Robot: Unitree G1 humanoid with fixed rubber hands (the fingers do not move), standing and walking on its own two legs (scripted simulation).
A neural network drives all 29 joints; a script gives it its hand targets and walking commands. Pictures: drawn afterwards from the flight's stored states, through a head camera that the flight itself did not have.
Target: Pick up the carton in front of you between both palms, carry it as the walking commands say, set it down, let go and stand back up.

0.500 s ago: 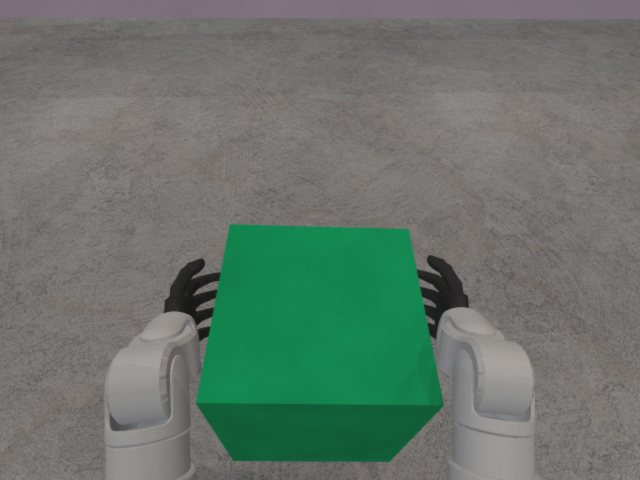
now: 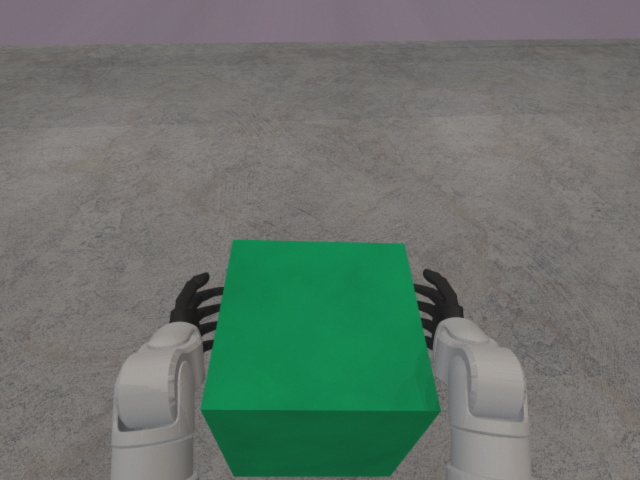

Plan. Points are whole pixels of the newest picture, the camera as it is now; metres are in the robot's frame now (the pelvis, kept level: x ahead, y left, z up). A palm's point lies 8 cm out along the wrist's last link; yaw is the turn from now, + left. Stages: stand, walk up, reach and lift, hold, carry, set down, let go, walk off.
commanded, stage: carry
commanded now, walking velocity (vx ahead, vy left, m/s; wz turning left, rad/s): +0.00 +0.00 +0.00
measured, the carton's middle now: (315, 364) +0.26 +0.00 +0.01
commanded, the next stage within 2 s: hold in 1.62 s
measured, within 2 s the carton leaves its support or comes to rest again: neither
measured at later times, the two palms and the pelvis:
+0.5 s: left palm (212, 358) +0.26 +0.13 +0.02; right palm (446, 354) +0.27 -0.17 +0.02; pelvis -0.02 -0.02 -0.01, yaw +0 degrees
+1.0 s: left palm (200, 387) +0.22 +0.14 +0.03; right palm (454, 381) +0.22 -0.16 +0.03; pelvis -0.06 -0.01 -0.01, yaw +0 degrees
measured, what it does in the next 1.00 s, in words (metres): shifts its weight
